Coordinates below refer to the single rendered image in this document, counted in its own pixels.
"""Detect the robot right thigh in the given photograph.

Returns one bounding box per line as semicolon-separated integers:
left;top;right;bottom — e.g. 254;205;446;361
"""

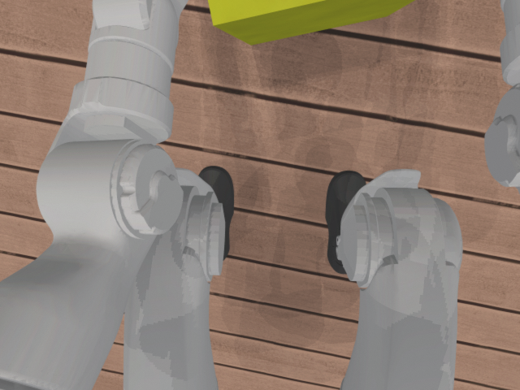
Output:
340;188;459;390

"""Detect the right robot upper arm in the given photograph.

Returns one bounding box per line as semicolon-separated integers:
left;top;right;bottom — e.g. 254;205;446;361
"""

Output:
484;83;520;194

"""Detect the left robot foot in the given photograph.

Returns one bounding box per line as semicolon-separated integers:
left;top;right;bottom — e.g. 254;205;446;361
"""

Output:
199;166;234;260

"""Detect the carton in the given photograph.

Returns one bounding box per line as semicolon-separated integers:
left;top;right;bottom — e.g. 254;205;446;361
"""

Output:
208;0;415;45

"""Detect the robot left forearm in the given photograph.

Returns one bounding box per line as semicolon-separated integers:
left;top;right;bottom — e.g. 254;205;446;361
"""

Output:
46;0;188;157

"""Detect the left robot upper arm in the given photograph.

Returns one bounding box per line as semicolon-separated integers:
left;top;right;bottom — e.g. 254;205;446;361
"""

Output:
0;139;184;390

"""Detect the robot right forearm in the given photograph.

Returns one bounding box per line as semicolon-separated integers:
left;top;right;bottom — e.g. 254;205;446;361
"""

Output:
500;0;520;86

